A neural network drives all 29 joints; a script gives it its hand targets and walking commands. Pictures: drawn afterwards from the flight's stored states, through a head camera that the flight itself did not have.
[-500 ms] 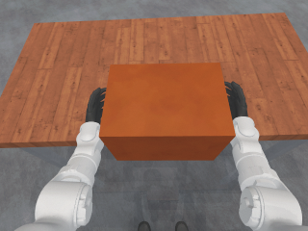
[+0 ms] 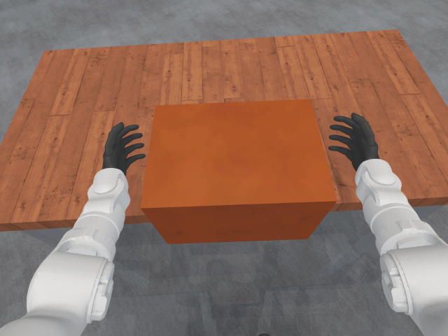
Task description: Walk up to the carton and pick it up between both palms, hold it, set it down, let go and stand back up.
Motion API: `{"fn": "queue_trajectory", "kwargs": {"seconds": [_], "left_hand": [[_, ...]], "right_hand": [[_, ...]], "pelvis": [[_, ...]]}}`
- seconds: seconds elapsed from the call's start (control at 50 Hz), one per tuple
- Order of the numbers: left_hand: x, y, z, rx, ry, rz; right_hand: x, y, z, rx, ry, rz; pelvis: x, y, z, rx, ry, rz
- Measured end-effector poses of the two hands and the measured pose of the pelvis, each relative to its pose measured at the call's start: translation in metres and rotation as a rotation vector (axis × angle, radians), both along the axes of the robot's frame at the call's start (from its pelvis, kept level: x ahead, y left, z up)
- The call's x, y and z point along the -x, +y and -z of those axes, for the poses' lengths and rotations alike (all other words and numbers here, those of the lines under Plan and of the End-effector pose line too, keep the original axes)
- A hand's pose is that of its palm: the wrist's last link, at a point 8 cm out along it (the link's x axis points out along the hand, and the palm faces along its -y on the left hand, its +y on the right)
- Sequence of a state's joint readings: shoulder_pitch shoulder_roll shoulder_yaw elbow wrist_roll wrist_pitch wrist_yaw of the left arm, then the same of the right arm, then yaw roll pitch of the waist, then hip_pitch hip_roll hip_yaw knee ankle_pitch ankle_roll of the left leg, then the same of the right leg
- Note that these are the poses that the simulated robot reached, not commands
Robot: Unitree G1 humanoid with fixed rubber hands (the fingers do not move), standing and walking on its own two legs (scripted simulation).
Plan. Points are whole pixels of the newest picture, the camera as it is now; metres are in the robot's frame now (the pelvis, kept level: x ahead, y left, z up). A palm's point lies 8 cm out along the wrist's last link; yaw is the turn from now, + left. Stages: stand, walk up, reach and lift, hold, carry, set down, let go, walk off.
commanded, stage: set down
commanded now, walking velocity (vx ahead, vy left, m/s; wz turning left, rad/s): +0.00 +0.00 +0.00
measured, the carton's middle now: (235, 175) +0.42 -0.03 -0.01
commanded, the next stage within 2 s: none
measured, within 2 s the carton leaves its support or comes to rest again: neither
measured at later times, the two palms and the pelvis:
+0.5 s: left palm (83, 143) +0.43 +0.21 +0.11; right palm (389, 121) +0.42 -0.27 +0.12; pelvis -0.01 -0.01 +0.01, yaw +0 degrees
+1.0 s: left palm (99, 179) +0.39 +0.20 +0.07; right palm (381, 165) +0.37 -0.27 +0.07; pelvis -0.03 -0.01 +0.01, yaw +0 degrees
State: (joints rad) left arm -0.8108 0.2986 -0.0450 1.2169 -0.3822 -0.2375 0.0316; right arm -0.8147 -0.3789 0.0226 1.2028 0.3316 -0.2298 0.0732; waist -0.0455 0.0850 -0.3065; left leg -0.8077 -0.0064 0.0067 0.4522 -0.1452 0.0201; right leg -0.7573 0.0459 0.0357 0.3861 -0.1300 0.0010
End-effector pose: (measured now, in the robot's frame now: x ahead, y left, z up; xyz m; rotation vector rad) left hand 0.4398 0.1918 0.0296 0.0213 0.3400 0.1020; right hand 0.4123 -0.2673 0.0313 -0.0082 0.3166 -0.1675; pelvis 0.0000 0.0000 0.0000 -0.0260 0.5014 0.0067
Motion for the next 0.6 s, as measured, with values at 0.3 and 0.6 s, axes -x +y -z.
{"fn": "queue_trajectory", "kwargs": {"seconds": [0.3,0.6], "left_hand": [[0.003,0.005,-0.022,0.017,-0.031,0.041],[0.016,0.031,-0.105,-0.012,-0.043,-0.003]], "right_hand": [[-0.004,-0.008,-0.038,-0.021,-0.061,-0.051],[0.008,-0.011,-0.105,-0.008,-0.035,-0.014]], "pelvis": [[0.004,-0.008,0.000,-0.010,-0.014,0.011],[0.021,-0.008,-0.009,-0.016,-0.196,-0.006]]}}
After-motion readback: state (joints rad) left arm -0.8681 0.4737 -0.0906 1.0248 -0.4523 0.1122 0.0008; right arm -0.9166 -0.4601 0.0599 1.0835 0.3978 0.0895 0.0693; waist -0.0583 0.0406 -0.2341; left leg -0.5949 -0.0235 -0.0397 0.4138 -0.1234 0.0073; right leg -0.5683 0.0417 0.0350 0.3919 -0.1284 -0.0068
